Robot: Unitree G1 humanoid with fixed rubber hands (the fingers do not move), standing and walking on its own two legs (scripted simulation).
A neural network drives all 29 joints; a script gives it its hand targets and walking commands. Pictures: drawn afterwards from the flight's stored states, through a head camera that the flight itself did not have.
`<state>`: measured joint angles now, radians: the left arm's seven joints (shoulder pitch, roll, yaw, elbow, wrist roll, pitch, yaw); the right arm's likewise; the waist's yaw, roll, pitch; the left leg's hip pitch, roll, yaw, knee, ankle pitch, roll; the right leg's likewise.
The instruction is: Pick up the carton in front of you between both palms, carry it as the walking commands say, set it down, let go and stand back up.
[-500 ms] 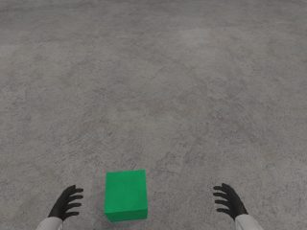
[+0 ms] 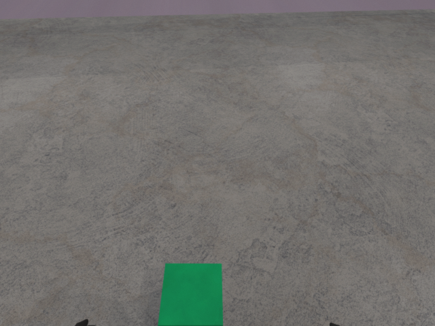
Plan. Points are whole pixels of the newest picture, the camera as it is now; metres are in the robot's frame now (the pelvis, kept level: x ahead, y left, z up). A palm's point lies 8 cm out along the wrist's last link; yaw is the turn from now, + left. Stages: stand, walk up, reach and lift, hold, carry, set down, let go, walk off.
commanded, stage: stand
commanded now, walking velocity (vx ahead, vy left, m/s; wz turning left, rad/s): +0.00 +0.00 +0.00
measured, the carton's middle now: (193, 302) +0.32 +0.07 -0.63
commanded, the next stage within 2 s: none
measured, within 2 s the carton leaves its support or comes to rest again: neither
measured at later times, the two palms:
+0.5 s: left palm out of the picture +0.01 +0.26 -0.12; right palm out of the picture +0.06 -0.25 -0.12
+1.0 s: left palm out of the picture -0.06 +0.24 -0.13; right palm out of the picture +0.01 -0.24 -0.13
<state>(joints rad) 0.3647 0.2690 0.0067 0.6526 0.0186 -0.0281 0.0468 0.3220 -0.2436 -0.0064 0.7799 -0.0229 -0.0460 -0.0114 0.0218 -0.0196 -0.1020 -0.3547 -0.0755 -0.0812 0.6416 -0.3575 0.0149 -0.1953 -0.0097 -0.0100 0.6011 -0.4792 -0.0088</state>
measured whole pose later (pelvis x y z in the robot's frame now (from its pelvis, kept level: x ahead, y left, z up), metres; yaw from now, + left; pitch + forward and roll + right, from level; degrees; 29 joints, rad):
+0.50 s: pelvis -0.01 +0.00 +0.00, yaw +2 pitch +2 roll +0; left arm 0.41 0.26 -0.01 0.76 0.02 0.02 0.06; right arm 0.32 -0.24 0.01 0.83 -0.02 0.00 -0.03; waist 0.03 -0.01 -0.06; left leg -0.36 -0.08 -0.12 0.69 -0.37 0.02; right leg -0.16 -0.01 -0.05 0.61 -0.49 -0.01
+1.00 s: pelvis -0.02 +0.00 +0.01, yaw +3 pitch +0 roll +0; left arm 0.42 0.22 -0.01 0.94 0.02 0.02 0.05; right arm 0.32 -0.20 0.02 0.97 -0.01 0.02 -0.04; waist 0.02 -0.01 -0.01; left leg -0.30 -0.08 -0.15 0.61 -0.31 0.01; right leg -0.10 0.00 -0.08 0.53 -0.43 -0.02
